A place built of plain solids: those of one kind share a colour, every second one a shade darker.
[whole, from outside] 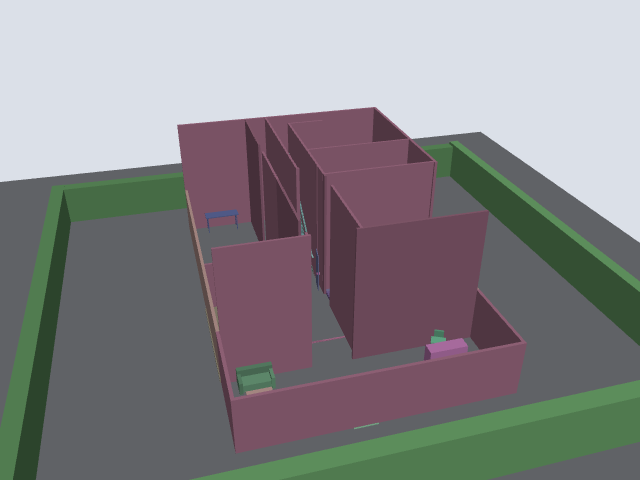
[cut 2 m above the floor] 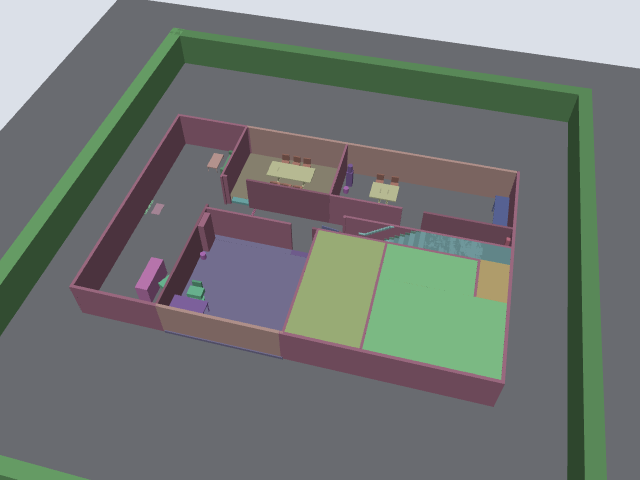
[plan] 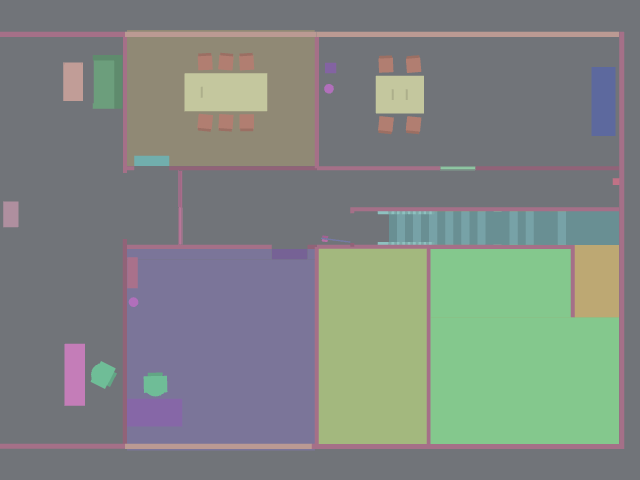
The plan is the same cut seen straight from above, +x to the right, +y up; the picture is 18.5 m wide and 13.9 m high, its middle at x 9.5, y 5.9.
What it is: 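An office floor, with one long steep straight back stair to a room a storey up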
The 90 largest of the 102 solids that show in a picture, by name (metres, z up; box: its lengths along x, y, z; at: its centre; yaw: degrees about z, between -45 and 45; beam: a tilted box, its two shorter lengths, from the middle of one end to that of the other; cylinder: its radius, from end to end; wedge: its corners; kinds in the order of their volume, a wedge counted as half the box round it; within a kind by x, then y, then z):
{
 "ring_hedge_1": {"box": [0.77, 28.09, 2.61], "at": [-3.45, 5.89, 1.26]},
 "ring_hedge_2": {"box": [25.53, 0.62, 2.53], "at": [9.08, -7.69, 1.22]},
 "ring_hedge_3": {"box": [25.76, 0.74, 2.37], "at": [9.08, 19.53, 1.13]},
 "ring_hedge_4": {"box": [0.75, 28.03, 2.34], "at": [21.59, 5.89, 1.12]},
 "split_lounge_level_1": {"box": [4.07, 1.98, 4.14], "at": [14.73, 4.65, 2.02]},
 "split_lounge_level_2": {"box": [5.47, 3.67, 4.14], "at": [15.43, 1.82, 2.02]},
 "wall_1": {"box": [0.15, 12.08, 2.77], "at": [-0.07, 5.89, 1.33]},
 "wall_2": {"box": [4.15, 0.15, 2.77], "at": [1.93, -0.07, 1.33]},
 "wall_3": {"box": [4.15, 0.15, 2.77], "at": [1.93, 11.86, 1.33]},
 "wall_4": {"box": [0.12, 5.93, 6.86], "at": [3.85, 2.97, 3.38]},
 "wall_5": {"box": [0.12, 3.94, 6.86], "at": [3.85, 9.81, 3.38]},
 "wall_6": {"box": [0.27, 0.12, 6.86], "at": [3.98, 7.98, 3.38]},
 "wall_7": {"box": [4.26, 0.12, 6.86], "at": [5.98, 5.7, 3.38]},
 "wall_8": {"box": [4.28, 0.12, 6.86], "at": [7.27, 7.98, 3.38]},
 "wall_9": {"box": [0.28, 0.12, 6.86], "at": [9.27, 5.7, 3.38]},
 "wall_10": {"box": [0.12, 5.7, 6.86], "at": [9.41, 2.85, 3.38]},
 "wall_11": {"box": [0.12, 3.8, 2.77], "at": [9.41, 9.88, 1.33]},
 "wall_12": {"box": [0.12, 0.12, 6.86], "at": [10.43, 5.76, 3.38]},
 "wall_13": {"box": [0.12, 0.12, 6.86], "at": [10.43, 6.73, 3.38]},
 "wall_14": {"box": [3.58, 0.12, 6.86], "at": [11.2, 7.98, 3.38]},
 "wall_15": {"box": [0.12, 5.7, 6.86], "at": [12.64, 2.85, 3.38]},
 "wall_16": {"box": [7.35, 0.12, 6.86], "at": [13.09, 5.7, 3.38]},
 "wall_17": {"box": [9.05, 0.15, 6.86], "at": [13.79, -0.07, 3.38]},
 "wall_18": {"box": [7.79, 0.12, 6.86], "at": [14.27, 6.79, 3.38]},
 "wall_19": {"box": [4.16, 0.12, 6.86], "at": [16.08, 7.98, 3.38]},
 "wall_20": {"box": [0.12, 2.1, 6.86], "at": [16.82, 4.71, 3.38]},
 "wall_21": {"box": [0.15, 12.08, 6.86], "at": [18.23, 5.89, 3.38]},
 "closed_between_1": {"box": [3.13, 5.66, 4.14], "at": [11.03, 2.82, 2.02]},
 "split_steps_1": {"box": [0.7, 0.98, 0.23], "at": [11.84, 6.25, 0.06]},
 "split_steps_2": {"box": [0.7, 0.98, 0.41], "at": [12.08, 6.25, 0.15]},
 "split_steps_3": {"box": [0.7, 0.98, 0.58], "at": [12.31, 6.25, 0.24]},
 "split_steps_4": {"box": [0.7, 0.98, 0.76], "at": [12.54, 6.25, 0.33]},
 "split_steps_5": {"box": [0.7, 0.98, 0.94], "at": [12.78, 6.25, 0.42]},
 "split_steps_6": {"box": [0.7, 0.98, 1.12], "at": [13.01, 6.25, 0.51]},
 "split_steps_7": {"box": [0.7, 0.98, 1.3], "at": [13.24, 6.25, 0.6]},
 "split_steps_8": {"box": [0.7, 0.98, 1.47], "at": [13.47, 6.25, 0.69]},
 "split_steps_9": {"box": [0.7, 0.98, 1.65], "at": [13.71, 6.25, 0.78]},
 "split_steps_10": {"box": [0.7, 0.98, 1.83], "at": [13.94, 6.25, 0.86]},
 "split_steps_11": {"box": [0.7, 0.98, 2.01], "at": [14.17, 6.25, 0.95]},
 "split_steps_12": {"box": [0.7, 0.98, 2.19], "at": [14.41, 6.25, 1.04]},
 "split_steps_13": {"box": [0.7, 0.98, 2.36], "at": [14.64, 6.25, 1.13]},
 "split_steps_14": {"box": [0.7, 0.98, 2.54], "at": [14.87, 6.25, 1.22]},
 "split_steps_15": {"box": [0.7, 0.98, 2.72], "at": [15.11, 6.25, 1.31]},
 "split_steps_16": {"box": [0.7, 0.98, 2.9], "at": [15.34, 6.25, 1.4]},
 "split_steps_17": {"box": [0.7, 0.98, 3.08], "at": [15.57, 6.25, 1.49]},
 "split_steps_18": {"box": [0.7, 0.98, 3.25], "at": [15.8, 6.25, 1.58]},
 "split_steps_19": {"box": [0.7, 0.98, 3.43], "at": [16.04, 6.25, 1.67]},
 "split_steps_20": {"box": [0.7, 0.98, 3.61], "at": [16.27, 6.25, 1.75]},
 "split_steps_21": {"box": [0.53, 0.98, 3.97], "at": [16.65, 6.25, 1.93]},
 "split_steps_22": {"box": [1.54, 0.98, 4.14], "at": [17.39, 6.25, 2.02]},
 "split_upper_level_1": {"box": [1.29, 2.1, 4.14], "at": [17.52, 4.71, 2.02]},
 "glazing_1": {"box": [5.56, 0.15, 2.77], "at": [6.63, -0.07, 1.33]},
 "glazing_2": {"box": [5.56, 0.15, 2.77], "at": [6.63, 11.86, 1.33]},
 "glazing_3": {"box": [8.75, 0.15, 2.77], "at": [13.79, 11.86, 1.33]},
 "cell_level_1": {"box": [4.2, 0.3, 0.2], "at": [6.01, 5.49, 0.05]},
 "cell_level_2": {"box": [5.44, 5.54, 0.2], "at": [6.63, 2.57, 0.05]},
 "cell_level_3": {"box": [0.22, 0.3, 0.2], "at": [9.24, 5.49, 0.05]},
 "meet_level_1": {"box": [0.21, 0.3, 0.2], "at": [4.01, 8.19, 0.05]},
 "meet_level_2": {"box": [5.44, 3.64, 0.2], "at": [6.63, 10.16, 0.05]},
 "meet_level_3": {"box": [4.22, 0.3, 0.2], "at": [7.24, 8.19, 0.05]},
 "reception_counter_1": {"box": [0.6, 1.8, 1.1], "at": [2.4, 2.0, 0.5]},
 "sofa_1": {"box": [0.65, 1.24, 0.37], "at": [3.27, 10.48, 0.24]},
 "sofa_2": {"box": [0.86, 0.16, 0.65], "at": [3.35, 9.78, 0.28]},
 "sofa_3": {"box": [0.86, 0.16, 0.65], "at": [3.35, 11.18, 0.28]},
 "sofa_4": {"box": [0.24, 1.56, 0.83], "at": [3.66, 10.48, 0.36]},
 "shelf_1": {"box": [0.3, 0.9, 1.95], "at": [4.07, 4.95, 1.07]},
 "meeting_table_1": {"box": [2.4, 1.1, 0.07], "at": [6.78, 10.18, 0.85]},
 "meeting_table_2": {"box": [1.4, 1.1, 0.07], "at": [11.81, 10.11, 0.7]},
 "task_chair_1": {"box": [0.48, 0.68, 0.26], "at": [3.22, 1.99, 0.58], "yaw": -27.2},
 "task_chair_2": {"box": [0.1, 0.44, 0.5], "at": [3.48, 1.86, 0.79], "yaw": -27.2},
 "task_chair_3": {"box": [0.44, 0.1, 0.5], "at": [4.73, 2.01, 0.94], "yaw": 1.4},
 "task_chair_4": {"box": [0.68, 0.48, 0.26], "at": [4.74, 1.72, 0.73], "yaw": 1.4},
 "water_cooler_1": {"box": [0.33, 0.31, 1.03], "at": [9.81, 10.88, 0.47]},
 "water_cooler_2": {"cylinder": 0.14, "from": [9.81, 10.88, 0.98], "to": [9.81, 10.88, 1.4]},
 "desk_1": {"box": [1.6, 0.8, 0.07], "at": [4.71, 0.9, 0.84]},
 "shaft_door_leaf_1": {"box": [0.85, 0.044, 2.15], "at": [9.95, 5.89, 1.02], "yaw": -7.4},
 "bar_table_1": {"box": [0.7, 2.0, 0.06], "at": [17.71, 9.91, 1.05]},
 "side_chair_1": {"box": [0.38, 0.08, 0.38], "at": [6.16, 11.27, 0.8], "yaw": 2.8},
 "side_chair_2": {"box": [0.42, 0.42, 0.04], "at": [6.18, 11.03, 0.58], "yaw": 2.8},
 "side_chair_3": {"box": [0.38, 0.08, 0.38], "at": [6.8, 11.27, 0.8], "yaw": -4.9},
 "side_chair_4": {"box": [0.38, 0.08, 0.38], "at": [7.36, 11.27, 0.8], "yaw": 3.5},
 "side_chair_5": {"box": [0.38, 0.08, 0.38], "at": [11.4, 11.2, 0.65], "yaw": 2.2},
 "side_chair_6": {"box": [0.38, 0.08, 0.38], "at": [12.19, 11.2, 0.65], "yaw": 4.7},
 "cell_steps_1": {"box": [1.03, 0.3, 0.2], "at": [8.62, 5.49, 0.05]},
 "meet_steps_1": {"box": [1.01, 0.3, 0.2], "at": [4.63, 8.19, 0.05]},
 "coffee_table_1": {"box": [0.58, 1.12, 0.07], "at": [2.35, 10.48, 0.36]},
 "extinguisher_hold_1": {"box": [0.21, 0.2, 1.1], "at": [18.08, 7.59, 1.09]},
 "bin_waste_1": {"cylinder": 0.14, "from": [4.1, 4.1, 0.15], "to": [4.1, 4.1, 0.46]},
 "bin_waste_2": {"cylinder": 0.14, "from": [9.76, 10.28, 0.0], "to": [9.76, 10.28, 0.31]},
 "doormat_hold_1": {"box": [0.45, 0.75, 0.06], "at": [0.55, 6.64, -0.02]}
}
